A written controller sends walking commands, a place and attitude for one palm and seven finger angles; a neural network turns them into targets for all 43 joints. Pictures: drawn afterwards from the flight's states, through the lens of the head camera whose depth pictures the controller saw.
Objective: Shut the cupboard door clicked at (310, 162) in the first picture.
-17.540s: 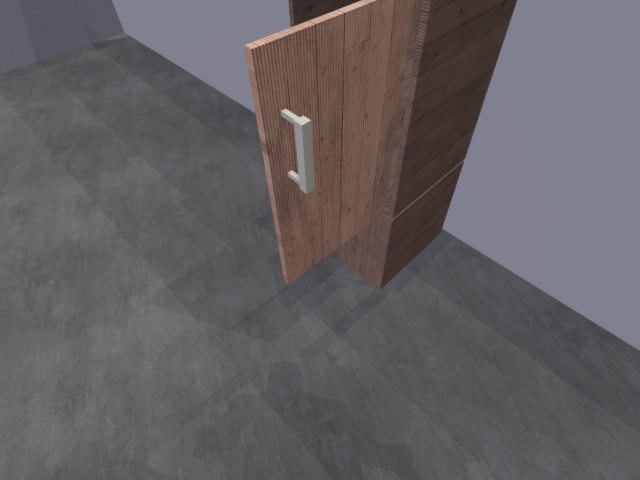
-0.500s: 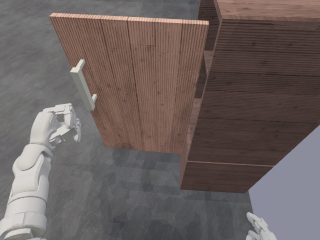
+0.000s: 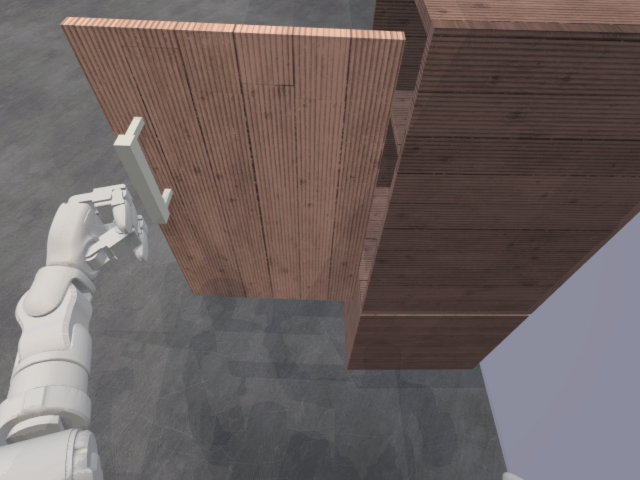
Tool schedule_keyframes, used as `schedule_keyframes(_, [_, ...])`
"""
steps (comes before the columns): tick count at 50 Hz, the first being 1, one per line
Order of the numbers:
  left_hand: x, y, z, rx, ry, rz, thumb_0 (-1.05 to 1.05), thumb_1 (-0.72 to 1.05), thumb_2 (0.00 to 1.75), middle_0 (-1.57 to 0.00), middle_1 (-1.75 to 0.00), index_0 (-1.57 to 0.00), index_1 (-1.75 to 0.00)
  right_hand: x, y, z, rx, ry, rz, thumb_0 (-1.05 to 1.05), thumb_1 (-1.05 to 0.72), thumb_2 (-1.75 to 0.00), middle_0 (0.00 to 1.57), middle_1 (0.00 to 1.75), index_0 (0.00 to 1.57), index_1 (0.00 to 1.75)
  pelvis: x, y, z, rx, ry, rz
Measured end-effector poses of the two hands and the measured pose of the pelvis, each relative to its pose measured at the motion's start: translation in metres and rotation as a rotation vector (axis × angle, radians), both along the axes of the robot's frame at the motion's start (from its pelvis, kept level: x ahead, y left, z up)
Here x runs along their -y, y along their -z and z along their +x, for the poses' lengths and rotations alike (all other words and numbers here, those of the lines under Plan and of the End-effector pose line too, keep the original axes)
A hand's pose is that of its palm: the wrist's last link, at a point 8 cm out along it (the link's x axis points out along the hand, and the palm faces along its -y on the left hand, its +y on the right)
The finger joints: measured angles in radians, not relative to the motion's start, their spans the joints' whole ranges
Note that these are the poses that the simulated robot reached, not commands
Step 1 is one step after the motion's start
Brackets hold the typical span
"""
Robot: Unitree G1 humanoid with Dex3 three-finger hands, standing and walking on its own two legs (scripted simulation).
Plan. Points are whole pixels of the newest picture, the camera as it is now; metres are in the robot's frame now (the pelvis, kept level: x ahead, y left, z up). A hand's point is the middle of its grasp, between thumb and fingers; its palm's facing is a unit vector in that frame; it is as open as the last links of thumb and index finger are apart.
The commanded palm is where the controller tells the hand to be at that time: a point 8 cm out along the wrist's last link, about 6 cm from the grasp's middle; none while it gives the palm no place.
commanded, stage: bring the fist close to the handle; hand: left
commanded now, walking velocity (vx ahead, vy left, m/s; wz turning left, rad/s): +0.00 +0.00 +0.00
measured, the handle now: (149, 173) +0.50 +0.24 +0.09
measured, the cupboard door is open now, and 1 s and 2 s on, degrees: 88 79 64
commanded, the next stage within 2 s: push the door shut along its arc in 0.12 s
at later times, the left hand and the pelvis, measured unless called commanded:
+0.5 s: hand (147, 215) +0.41 +0.22 +0.10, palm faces -0.08 -1.00 +0.00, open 3.1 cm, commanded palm +0.40 +0.27 +0.09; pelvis -0.01 +0.00 -0.01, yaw +2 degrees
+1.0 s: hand (163, 182) +0.47 +0.21 +0.10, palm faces -0.20 -0.98 +0.00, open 3.2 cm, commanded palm +0.48 +0.25 +0.09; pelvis -0.02 -0.01 -0.02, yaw +1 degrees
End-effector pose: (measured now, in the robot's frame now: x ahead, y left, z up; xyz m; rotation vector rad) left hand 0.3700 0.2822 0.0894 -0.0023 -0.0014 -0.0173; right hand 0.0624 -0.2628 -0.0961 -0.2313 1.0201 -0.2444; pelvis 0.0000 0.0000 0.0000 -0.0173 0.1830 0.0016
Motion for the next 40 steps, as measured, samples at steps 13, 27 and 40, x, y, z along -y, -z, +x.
schedule_keyframes(13, [-0.003,-0.003,-0.004,0.001,-0.007,-0.002,0.02,0.9,0.9,-1.3,-1.5,-1.3,-1.5,-0.01,-0.001,0.024,0.05,-0.051,0.006,0.01,-0.9,-0.9,0.2,0.3,0.2,0.3,-0.001,0.001,-0.004,0.013,-0.019,-0.004])
schedule_keyframes(27, [0.012,-0.008,0.035,-0.025,0.078,0.009,0.02,0.9,0.91,-1.3,-1.5,-1.3,-1.5,0.001,0.005,0.01,-0.005,-0.046,-0.017,0.01,-0.9,-0.9,0.2,0.3,0.2,0.3,0.003,0.006,-0.009,-0.018,-0.025,-0.003])
schedule_keyframes(40, [0.015,-0.008,0.064,-0.036,0.137,0.003,0.01,0.9,0.92,-1.3,-1.5,-1.31,-1.5,0.016,0.013,-0.051,-0.188,0.032,-0.044,0.01,-0.9,-0.9,0.2,0.3,0.2,0.3,0.007,0.011,-0.011,-0.065,-0.02,-0.007])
